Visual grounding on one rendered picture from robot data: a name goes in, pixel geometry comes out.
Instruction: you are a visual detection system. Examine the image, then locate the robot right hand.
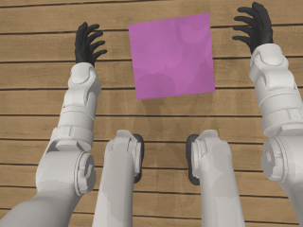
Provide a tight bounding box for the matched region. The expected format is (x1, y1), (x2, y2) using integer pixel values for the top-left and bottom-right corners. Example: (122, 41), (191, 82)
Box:
(232, 2), (274, 55)

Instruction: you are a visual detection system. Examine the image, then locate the robot right upper arm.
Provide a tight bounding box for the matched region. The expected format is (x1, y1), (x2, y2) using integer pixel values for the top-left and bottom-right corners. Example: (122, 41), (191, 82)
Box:
(260, 135), (303, 227)

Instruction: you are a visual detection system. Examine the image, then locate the left robot forearm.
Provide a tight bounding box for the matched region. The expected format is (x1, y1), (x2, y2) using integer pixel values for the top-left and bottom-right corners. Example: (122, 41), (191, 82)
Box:
(35, 62), (101, 189)

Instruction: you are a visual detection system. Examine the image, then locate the robot left upper arm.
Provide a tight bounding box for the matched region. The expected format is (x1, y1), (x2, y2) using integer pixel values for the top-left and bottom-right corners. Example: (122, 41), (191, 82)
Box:
(0, 150), (97, 227)

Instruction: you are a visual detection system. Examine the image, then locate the robot left hand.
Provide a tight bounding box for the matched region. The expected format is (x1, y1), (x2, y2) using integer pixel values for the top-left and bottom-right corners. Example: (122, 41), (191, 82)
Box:
(75, 22), (108, 68)

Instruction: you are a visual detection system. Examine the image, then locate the right robot forearm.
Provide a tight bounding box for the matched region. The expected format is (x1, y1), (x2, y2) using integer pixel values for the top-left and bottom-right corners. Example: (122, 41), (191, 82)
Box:
(248, 44), (303, 138)

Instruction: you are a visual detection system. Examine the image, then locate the carton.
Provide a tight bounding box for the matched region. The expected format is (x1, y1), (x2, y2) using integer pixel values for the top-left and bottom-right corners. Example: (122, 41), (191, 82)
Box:
(128, 12), (215, 100)

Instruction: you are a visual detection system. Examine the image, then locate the right robot shin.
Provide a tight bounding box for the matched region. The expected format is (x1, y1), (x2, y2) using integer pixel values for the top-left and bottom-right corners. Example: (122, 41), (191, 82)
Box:
(192, 130), (233, 179)

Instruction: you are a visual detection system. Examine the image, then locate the right robot foot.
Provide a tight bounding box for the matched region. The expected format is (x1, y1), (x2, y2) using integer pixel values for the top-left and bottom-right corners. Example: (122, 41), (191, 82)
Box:
(186, 134), (200, 185)

